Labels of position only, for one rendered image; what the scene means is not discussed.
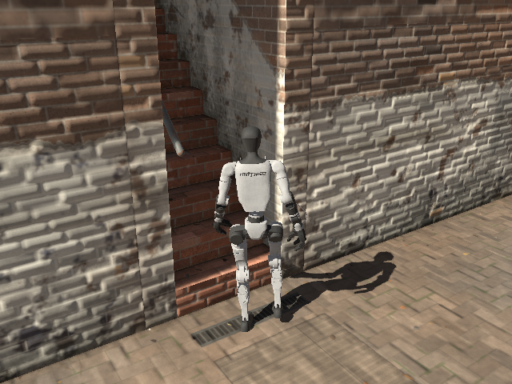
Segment stairs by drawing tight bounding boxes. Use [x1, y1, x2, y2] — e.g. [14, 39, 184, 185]
[155, 8, 271, 318]

